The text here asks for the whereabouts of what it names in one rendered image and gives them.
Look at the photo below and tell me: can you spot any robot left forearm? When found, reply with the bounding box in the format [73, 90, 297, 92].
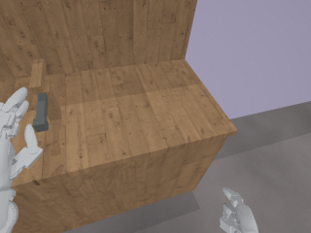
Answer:
[0, 188, 18, 233]

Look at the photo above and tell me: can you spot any robot left hand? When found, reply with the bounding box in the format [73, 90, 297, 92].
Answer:
[0, 87, 43, 189]

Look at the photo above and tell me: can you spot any counter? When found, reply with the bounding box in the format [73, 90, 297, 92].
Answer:
[0, 0, 238, 233]

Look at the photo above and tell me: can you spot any robot right hand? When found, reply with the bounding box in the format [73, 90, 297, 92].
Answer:
[220, 186, 259, 233]

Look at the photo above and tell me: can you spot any tap lever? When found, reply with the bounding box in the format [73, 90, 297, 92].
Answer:
[32, 92, 49, 133]

